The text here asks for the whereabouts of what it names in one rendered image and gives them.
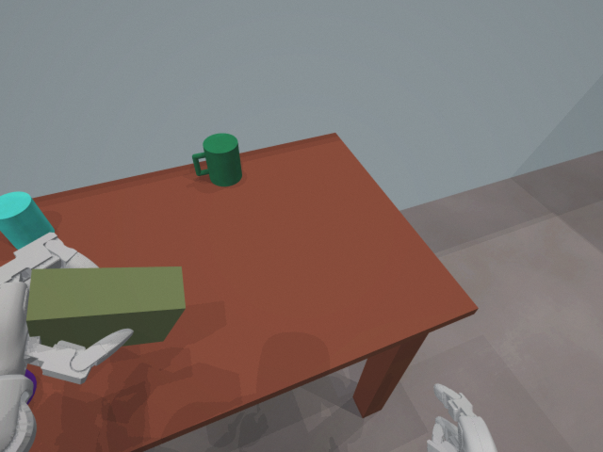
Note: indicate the right robot hand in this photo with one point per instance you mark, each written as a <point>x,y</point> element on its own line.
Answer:
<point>471,435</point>

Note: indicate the sponge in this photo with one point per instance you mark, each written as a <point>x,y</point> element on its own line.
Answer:
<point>84,305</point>

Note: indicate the robot left forearm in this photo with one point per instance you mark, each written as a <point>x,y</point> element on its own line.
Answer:
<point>18,425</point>

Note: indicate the left robot hand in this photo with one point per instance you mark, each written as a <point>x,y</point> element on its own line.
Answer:
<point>64,360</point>

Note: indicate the table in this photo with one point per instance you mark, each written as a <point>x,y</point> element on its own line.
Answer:
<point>302,268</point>

